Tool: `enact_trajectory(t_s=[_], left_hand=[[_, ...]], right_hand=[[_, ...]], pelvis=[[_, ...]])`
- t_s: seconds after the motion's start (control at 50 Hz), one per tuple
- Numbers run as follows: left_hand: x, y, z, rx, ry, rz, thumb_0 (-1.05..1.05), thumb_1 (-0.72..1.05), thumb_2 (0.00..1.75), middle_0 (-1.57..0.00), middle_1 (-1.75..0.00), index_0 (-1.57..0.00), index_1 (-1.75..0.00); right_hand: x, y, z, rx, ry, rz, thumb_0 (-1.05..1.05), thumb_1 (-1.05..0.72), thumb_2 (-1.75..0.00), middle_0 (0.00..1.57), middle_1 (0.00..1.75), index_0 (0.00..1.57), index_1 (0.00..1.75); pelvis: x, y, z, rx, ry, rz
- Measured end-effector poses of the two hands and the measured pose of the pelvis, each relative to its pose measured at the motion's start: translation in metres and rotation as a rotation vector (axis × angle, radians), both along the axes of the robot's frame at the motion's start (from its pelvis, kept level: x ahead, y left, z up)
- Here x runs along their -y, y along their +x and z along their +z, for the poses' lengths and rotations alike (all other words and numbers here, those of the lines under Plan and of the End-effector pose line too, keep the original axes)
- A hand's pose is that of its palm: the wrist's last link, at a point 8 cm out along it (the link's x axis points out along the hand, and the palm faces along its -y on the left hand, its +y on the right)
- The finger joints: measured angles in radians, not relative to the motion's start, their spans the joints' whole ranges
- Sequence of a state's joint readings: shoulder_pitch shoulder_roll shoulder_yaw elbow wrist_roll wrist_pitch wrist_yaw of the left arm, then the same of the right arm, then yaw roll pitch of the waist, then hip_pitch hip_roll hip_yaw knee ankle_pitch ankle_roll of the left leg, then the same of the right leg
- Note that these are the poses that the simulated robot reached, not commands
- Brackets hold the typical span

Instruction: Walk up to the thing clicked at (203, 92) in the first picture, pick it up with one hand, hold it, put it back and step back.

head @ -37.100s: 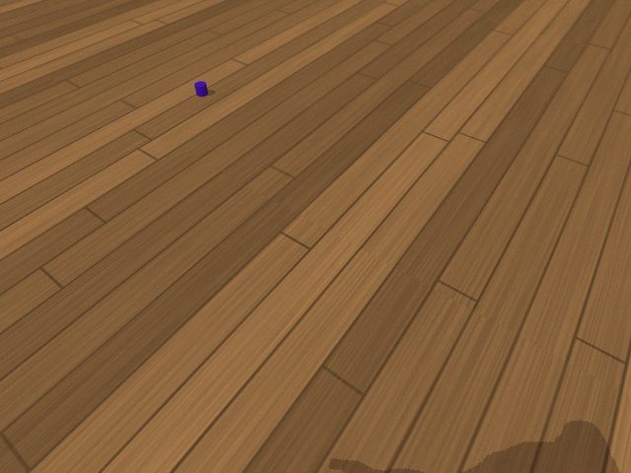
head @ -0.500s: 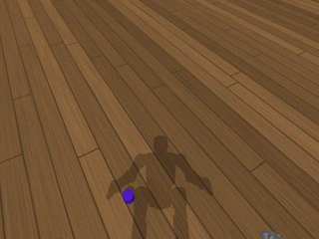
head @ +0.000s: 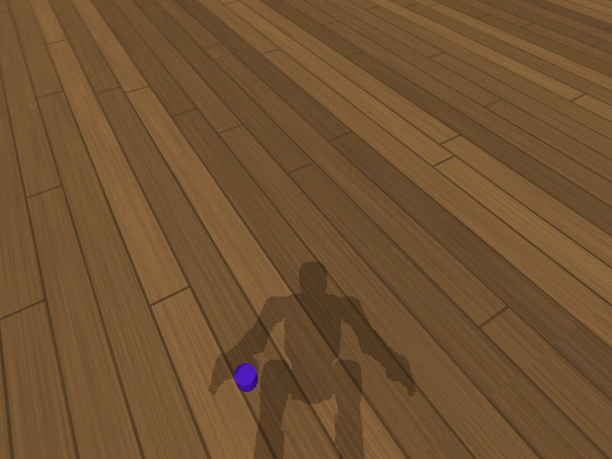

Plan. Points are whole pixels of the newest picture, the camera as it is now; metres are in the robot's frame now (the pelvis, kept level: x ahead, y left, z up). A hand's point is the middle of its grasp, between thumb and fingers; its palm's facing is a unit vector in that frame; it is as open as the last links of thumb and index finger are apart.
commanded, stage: walk up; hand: left
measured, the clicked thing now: (245, 377) +0.46 +0.21 -0.75
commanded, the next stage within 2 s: none
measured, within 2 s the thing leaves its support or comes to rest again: neither
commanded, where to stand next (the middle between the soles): +0.06 -0.01 m, yaw -3 degrees
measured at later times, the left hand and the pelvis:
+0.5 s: hand out of the picture +0.10 +0.28 -0.18, palm faces -0.01 -0.93 -0.35, open 7.4 cm; pelvis -0.06 +0.02 -0.03, yaw +2 degrees
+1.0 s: hand out of the picture +0.01 +0.27 -0.14, palm faces -0.02 -0.91 -0.41, open 7.4 cm; pelvis -0.04 -0.01 -0.01, yaw -1 degrees
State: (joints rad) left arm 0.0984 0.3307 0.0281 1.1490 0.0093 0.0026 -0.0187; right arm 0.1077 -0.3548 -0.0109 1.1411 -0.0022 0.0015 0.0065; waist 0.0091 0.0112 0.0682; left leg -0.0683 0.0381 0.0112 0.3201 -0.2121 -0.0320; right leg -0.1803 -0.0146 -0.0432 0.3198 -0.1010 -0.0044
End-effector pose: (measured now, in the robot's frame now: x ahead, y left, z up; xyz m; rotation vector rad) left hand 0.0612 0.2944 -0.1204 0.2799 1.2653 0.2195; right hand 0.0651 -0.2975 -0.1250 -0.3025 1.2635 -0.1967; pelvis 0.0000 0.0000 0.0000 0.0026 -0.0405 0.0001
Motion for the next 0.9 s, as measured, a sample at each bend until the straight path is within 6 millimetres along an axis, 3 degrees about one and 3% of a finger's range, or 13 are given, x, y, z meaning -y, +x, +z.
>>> enact_trajectory(t_s=[0.24,0.4,0.5,0.6,0.7,0.78,0.9], left_hand=[[0.001,0.017,0.001,0.032,0.001,-0.012,0.01,0.9,0.9,-0.2,-0.3,-0.2,-0.3],[-0.017,0.022,-0.005,0.081,0.033,-0.032,0.01,0.9,0.9,-0.21,-0.3,-0.2,-0.3],[-0.034,0.026,-0.021,0.142,0.031,-0.07,0.01,0.9,0.9,-0.2,-0.3,-0.2,-0.3],[-0.036,0.005,-0.025,0.126,0.001,-0.053,0.01,0.91,0.9,-0.2,-0.3,-0.2,-0.3],[-0.035,-0.036,-0.023,0.029,-0.012,-0.066,0.01,0.91,0.9,-0.2,-0.3,-0.2,-0.3],[-0.03,-0.053,-0.016,-0.032,0.005,-0.104,0.01,0.91,0.9,-0.2,-0.3,-0.2,-0.3],[-0.016,-0.052,0.004,0.053,0.059,-0.108,0.01,0.9,0.9,-0.2,-0.3,-0.2,-0.3]], right_hand=[[0.003,-0.01,-0.001,-0.015,-0.008,-0.014,0.0,-0.9,-0.9,0.2,0.3,0.2,0.3],[0.012,-0.01,-0.003,0.029,-0.066,-0.002,0.0,-0.9,-0.9,0.2,0.3,0.2,0.3],[0.007,-0.04,-0.003,0.028,-0.119,0.013,0.0,-0.9,-0.9,0.2,0.3,0.2,0.3],[-0.006,-0.082,0.006,-0.041,-0.124,0.015,0.0,-0.9,-0.9,0.2,0.3,0.2,0.3],[-0.007,-0.094,0.016,-0.005,-0.108,0.0,0.01,-0.9,-0.9,0.21,0.3,0.2,0.3],[0.007,-0.099,0.018,0.053,-0.089,-0.022,0.0,-0.9,-0.9,0.21,0.3,0.21,0.3],[0.036,-0.104,0.006,0.023,-0.068,-0.047,0.0,-0.9,-0.9,0.2,0.3,0.2,0.3]], pelvis=[[0.001,0.001,-0.001,-0.005,0.001,0.002],[-0.006,-0.033,-0.015,-0.01,0.004,0.014],[-0.022,-0.056,-0.031,-0.014,0.005,0.03],[-0.025,-0.068,-0.023,0.002,-0.001,0.033],[-0.022,-0.068,-0.014,-0.007,-0.01,-0.003],[-0.013,-0.065,-0.013,-0.005,-0.008,-0.043],[0.007,-0.058,-0.014,0.021,-0.027,-0.036]])
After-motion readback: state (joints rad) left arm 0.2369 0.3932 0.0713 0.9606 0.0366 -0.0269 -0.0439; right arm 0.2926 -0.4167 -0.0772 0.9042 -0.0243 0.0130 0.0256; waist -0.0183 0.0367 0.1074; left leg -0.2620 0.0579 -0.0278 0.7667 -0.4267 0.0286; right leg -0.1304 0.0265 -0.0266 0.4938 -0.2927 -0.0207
